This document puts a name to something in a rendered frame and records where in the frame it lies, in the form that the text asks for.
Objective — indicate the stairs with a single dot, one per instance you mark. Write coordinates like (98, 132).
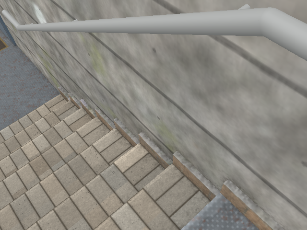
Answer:
(60, 169)

